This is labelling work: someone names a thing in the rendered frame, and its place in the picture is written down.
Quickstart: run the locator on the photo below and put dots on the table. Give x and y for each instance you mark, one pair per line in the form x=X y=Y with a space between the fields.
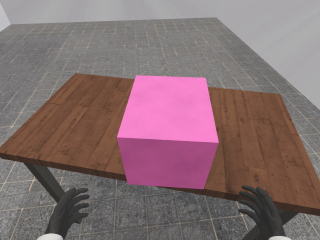
x=76 y=130

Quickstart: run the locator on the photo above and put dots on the left robot hand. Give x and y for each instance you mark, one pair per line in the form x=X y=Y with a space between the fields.
x=62 y=219

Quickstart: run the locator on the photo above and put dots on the carton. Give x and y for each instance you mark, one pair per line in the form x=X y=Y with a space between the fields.
x=168 y=136

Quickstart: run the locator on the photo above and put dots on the right robot hand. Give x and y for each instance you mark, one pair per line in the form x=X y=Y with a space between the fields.
x=266 y=214

